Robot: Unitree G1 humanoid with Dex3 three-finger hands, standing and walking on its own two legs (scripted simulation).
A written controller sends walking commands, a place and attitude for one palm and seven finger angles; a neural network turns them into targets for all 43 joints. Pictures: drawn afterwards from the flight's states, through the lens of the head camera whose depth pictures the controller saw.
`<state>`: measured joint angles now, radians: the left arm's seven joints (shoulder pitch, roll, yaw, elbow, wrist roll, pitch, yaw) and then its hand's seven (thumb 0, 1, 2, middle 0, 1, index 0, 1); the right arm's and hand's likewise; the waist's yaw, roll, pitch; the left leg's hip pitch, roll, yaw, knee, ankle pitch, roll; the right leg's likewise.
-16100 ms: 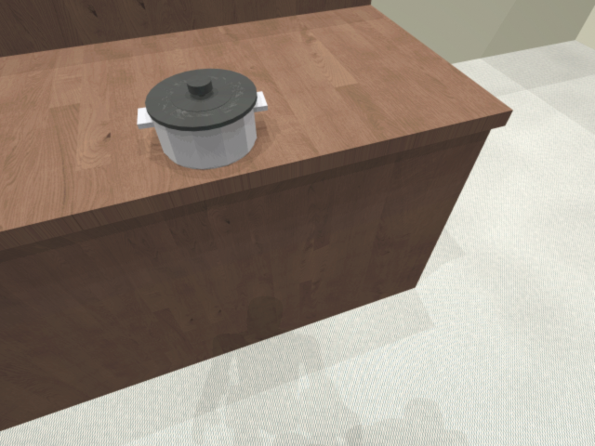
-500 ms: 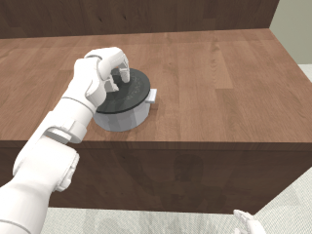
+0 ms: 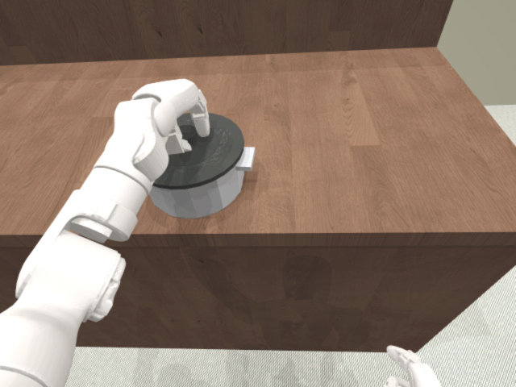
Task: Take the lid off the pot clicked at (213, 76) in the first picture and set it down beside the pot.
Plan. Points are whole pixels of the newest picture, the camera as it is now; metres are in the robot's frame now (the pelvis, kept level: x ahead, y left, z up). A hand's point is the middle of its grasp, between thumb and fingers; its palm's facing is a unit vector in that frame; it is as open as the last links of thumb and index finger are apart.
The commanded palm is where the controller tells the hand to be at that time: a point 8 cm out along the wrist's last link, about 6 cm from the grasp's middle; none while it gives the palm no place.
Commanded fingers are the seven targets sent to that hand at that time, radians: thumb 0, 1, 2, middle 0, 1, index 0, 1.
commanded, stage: lift the lid straight up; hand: left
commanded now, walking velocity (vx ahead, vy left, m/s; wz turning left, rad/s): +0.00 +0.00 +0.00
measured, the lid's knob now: (184, 135) +0.48 +0.13 +0.15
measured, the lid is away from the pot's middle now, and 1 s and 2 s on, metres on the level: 0.00 0.01 0.01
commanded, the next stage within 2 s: none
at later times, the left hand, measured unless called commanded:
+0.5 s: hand (169, 129) +0.44 +0.14 +0.20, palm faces -0.26 -0.07 -0.96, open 6.5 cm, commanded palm +0.42 +0.14 +0.27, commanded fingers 0.00 0.68 0.97 -0.89 -1.03 -1.00 -1.02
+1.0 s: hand (173, 100) +0.45 +0.12 +0.24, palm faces -0.21 -0.05 -0.98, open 6.4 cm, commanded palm +0.43 +0.13 +0.31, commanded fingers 0.00 0.68 0.97 -0.89 -1.03 -1.00 -1.02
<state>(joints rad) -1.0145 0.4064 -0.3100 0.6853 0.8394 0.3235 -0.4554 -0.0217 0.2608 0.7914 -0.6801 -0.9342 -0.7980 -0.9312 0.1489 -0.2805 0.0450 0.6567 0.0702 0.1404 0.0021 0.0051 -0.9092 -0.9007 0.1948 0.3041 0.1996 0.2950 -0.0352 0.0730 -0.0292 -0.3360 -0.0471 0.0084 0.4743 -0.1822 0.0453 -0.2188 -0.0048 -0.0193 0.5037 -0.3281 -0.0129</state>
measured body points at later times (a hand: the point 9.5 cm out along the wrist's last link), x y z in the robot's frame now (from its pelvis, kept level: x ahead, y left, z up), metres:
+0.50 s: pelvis +0.00 +0.00 +0.00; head +0.01 -0.03 +0.45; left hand +0.45 +0.14 +0.25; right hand +0.16 -0.24 -0.12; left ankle +0.04 +0.10 -0.74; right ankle -0.04 -0.11 -0.74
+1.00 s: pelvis -0.01 +0.00 +0.00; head +0.01 -0.03 +0.45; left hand +0.45 +0.12 +0.29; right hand +0.16 -0.23 -0.12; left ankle +0.04 +0.10 -0.74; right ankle -0.04 -0.11 -0.74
